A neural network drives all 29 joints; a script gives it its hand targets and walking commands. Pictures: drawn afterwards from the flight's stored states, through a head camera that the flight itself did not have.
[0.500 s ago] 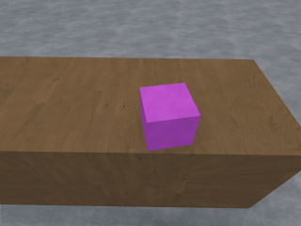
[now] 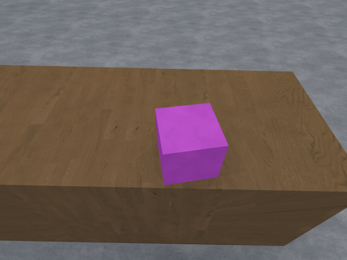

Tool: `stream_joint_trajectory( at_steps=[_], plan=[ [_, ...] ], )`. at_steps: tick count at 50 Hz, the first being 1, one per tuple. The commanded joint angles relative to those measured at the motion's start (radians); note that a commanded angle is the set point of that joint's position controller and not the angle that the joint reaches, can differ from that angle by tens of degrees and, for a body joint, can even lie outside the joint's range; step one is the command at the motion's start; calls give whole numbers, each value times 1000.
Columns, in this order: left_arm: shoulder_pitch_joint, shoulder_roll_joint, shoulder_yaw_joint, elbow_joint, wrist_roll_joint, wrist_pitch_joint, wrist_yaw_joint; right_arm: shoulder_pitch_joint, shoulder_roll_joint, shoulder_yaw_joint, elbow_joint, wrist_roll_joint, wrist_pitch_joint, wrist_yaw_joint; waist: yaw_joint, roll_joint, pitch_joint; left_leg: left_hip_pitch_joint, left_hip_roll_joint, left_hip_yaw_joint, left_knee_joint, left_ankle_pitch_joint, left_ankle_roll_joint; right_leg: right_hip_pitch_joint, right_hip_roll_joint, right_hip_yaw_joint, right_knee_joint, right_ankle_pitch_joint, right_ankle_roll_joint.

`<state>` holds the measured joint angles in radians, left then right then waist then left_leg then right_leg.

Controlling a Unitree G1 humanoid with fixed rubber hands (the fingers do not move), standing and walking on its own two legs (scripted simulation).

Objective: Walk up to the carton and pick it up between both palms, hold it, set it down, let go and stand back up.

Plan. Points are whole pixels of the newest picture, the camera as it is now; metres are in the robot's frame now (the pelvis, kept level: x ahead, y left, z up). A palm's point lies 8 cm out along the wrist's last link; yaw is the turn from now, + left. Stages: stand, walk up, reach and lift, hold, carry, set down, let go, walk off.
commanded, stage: stand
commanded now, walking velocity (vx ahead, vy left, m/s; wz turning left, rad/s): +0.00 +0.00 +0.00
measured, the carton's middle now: (187, 143) +0.45 -0.02 -0.03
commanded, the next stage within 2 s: none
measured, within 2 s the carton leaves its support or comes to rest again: neither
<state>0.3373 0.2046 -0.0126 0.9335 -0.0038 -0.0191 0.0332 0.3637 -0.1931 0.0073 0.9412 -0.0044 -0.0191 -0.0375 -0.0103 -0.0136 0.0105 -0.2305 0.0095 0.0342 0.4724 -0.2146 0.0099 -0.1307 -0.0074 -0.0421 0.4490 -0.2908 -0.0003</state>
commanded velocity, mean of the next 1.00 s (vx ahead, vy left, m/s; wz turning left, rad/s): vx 0.00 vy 0.00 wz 0.00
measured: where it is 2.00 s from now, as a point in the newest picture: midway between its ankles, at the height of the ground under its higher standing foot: outside the picture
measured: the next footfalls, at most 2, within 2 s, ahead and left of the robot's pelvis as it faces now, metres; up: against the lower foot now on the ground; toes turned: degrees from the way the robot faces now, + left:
none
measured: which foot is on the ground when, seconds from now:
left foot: down 0.00-1.00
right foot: down 0.00-1.00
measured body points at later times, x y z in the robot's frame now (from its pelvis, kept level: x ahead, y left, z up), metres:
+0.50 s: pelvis +0.01 +0.00 +0.00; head +0.01 +0.01 +0.45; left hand +0.02 +0.23 -0.15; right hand +0.04 -0.24 -0.14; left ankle +0.03 +0.11 -0.74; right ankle -0.03 -0.12 -0.74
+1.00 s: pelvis +0.02 +0.00 +0.00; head +0.02 +0.00 +0.45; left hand +0.01 +0.23 -0.15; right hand +0.03 -0.24 -0.15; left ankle +0.03 +0.11 -0.74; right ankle -0.03 -0.12 -0.74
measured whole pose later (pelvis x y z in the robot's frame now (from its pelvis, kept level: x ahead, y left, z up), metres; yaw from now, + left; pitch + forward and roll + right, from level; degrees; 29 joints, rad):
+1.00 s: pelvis +0.02 +0.00 +0.00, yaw +1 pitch -1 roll +0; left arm 0.36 0.19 -0.02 1.00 0.00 -0.01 0.04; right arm 0.32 -0.18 0.02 1.03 0.00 -0.01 -0.04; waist 0.00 -0.02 0.02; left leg -0.19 0.00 0.02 0.44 -0.22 0.00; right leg -0.08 -0.01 -0.06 0.40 -0.30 0.00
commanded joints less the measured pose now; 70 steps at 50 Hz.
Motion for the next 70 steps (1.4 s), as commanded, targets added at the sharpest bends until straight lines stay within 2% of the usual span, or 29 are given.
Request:
stream_joint_trajectory(
  at_steps=[1,3,4,5,10,11,14,15,17,18,19,20,21,23,24,26,28,30,32,35,37,38,42,43,47,50,51,55,70],
  plan=[
    [84,122,25,-33,0,-8,6,62,-113,-21,-18,-3,-8,-6,9,5,62,43,93,-103,-72,160,10,-76,-104,106,-117,171,-17],
    [72,126,19,-31,-1,-9,6,65,-121,-19,-13,0,-11,-7,-3,28,43,64,93,-104,-74,198,11,-64,-104,103,-109,204,-15],
    [82,129,20,-30,-4,-9,5,51,-126,-21,-16,-1,-11,-7,3,-9,27,80,92,-100,-75,203,14,-70,-98,95,-106,201,-18],
    [84,110,18,-32,-3,-8,5,51,-134,-24,-18,-2,-11,-9,7,23,25,94,96,-94,-70,220,14,-71,-101,89,-107,201,-20],
    [83,107,13,-12,-3,-4,9,31,-113,-18,-1,2,-7,-8,6,36,78,54,94,-99,-84,231,13,-67,-106,92,-113,212,-15],
    [87,111,15,-5,-1,-4,10,21,-121,-25,-4,3,-6,-9,6,0,78,57,97,-102,-69,226,13,-63,-102,87,-121,220,-12],
    [78,118,17,-7,-6,-3,10,26,-119,-17,1,5,-7,-9,8,14,75,67,96,-106,-87,213,17,-62,-101,87,-121,196,-16],
    [78,128,18,-7,-4,-3,11,33,-108,-14,5,5,-8,-7,-2,-16,77,65,97,-106,-95,201,13,-57,-102,81,-123,195,-16],
    [98,103,13,1,-2,-1,10,15,-122,-20,6,3,-6,-9,12,37,67,79,89,-102,-86,185,17,-63,-110,88,-126,173,-16],
    [79,105,9,5,0,-3,11,6,-109,-15,3,4,-5,-9,-2,12,80,80,90,-101,-91,208,15,-87,-106,90,-126,184,-16],
    [74,103,11,-1,-1,-4,11,13,-114,-17,10,2,-5,-10,1,46,84,74,91,-104,-83,220,11,-68,-109,90,-126,204,-15],
    [90,118,12,8,-1,-5,13,12,-120,-19,10,5,-4,-10,5,-3,65,75,92,-109,-89,211,10,-66,-106,80,-135,203,-9],
    [84,117,7,4,0,-4,13,21,-124,-21,16,6,-4,-9,1,-14,89,79,91,-107,-100,193,9,-82,-99,78,-134,177,-6],
    [80,111,6,14,2,-2,11,21,-115,-12,29,7,-4,-8,1,-3,82,66,99,-111,-98,185,14,-57,-105,82,-141,169,-15],
    [94,99,2,13,0,-4,11,23,-116,-15,33,7,-3,-9,1,54,52,65,90,-99,-96,170,10,-36,-109,89,-141,165,-14],
    [86,111,7,20,-3,-3,12,9,-115,-15,31,6,-4,-10,0,13,68,72,93,-110,-106,155,14,-55,-109,91,-146,153,-18],
    [88,101,6,14,1,-1,13,13,-111,-11,36,5,-5,-11,7,45,92,37,95,-117,-112,186,11,-40,-109,86,-133,186,-16],
    [102,124,14,19,-3,-2,12,22,-115,-13,39,7,-8,-11,5,-13,48,79,95,-116,-116,163,10,-52,-105,87,-136,154,-16],
    [102,98,7,24,2,-3,12,12,-117,-9,44,7,-5,-11,14,35,58,62,93,-107,-104,189,9,-30,-115,80,-140,184,-16],
    [92,105,11,33,-1,-4,13,24,-99,-7,50,8,-3,-12,3,-6,95,64,98,-113,-114,190,2,-68,-107,76,-149,165,-14],
    [102,88,10,29,0,0,12,21,-101,-10,52,6,0,-9,5,49,92,44,80,-107,-126,131,0,-49,-103,77,-150,122,-14],
    [107,103,13,29,1,-2,12,7,-117,-14,46,1,-1,-11,12,9,83,69,88,-113,-104,158,11,-59,-108,81,-147,141,-17],
    [89,110,9,38,-6,-5,16,31,-99,-9,61,8,1,-10,1,-7,97,56,84,-107,-122,138,-1,-73,-102,77,-155,114,-9],
    [94,102,9,39,2,-3,15,34,-98,-6,70,5,1,-11,4,37,112,42,87,-114,-123,128,5,-66,-105,76,-153,103,-13],
    [109,79,1,49,3,-2,13,15,-114,-16,66,3,-3,-11,9,-17,119,48,89,-118,-110,120,8,-84,-105,63,-155,87,-8],
    [86,109,4,40,-4,-4,15,35,-96,-7,73,6,-4,-11,-2,51,88,47,84,-111,-116,191,1,-50,-114,78,-142,153,-12],
    [92,98,11,50,2,-5,16,9,-94,-7,69,1,-4,-14,14,61,90,44,100,-110,-97,260,6,-35,-115,78,-137,217,-8],
    [101,90,10,60,4,-3,17,23,-97,-5,75,4,-3,-16,10,17,53,55,101,-107,-90,260,8,-3,-112,71,-131,236,-6],
    [94,77,16,83,0,-2,15,11,-89,-1,102,4,1,-20,9,15,84,45,101,-107,-108,182,0,-31,-109,76,-154,173,-9]
  ],
)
